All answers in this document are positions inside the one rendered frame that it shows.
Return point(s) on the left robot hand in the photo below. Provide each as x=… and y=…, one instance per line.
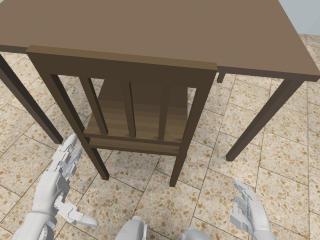
x=55, y=180

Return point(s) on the left robot forearm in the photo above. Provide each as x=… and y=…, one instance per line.
x=37, y=225

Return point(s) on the table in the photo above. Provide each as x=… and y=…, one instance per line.
x=244, y=37

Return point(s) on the robot left shin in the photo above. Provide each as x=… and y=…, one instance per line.
x=136, y=218

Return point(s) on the chair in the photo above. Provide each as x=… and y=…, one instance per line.
x=142, y=106

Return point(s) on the right robot forearm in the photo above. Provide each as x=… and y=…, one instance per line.
x=263, y=235

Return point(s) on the right robot hand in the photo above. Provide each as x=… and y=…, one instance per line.
x=253, y=217

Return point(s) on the left robot thigh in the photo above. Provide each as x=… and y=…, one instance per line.
x=133, y=229

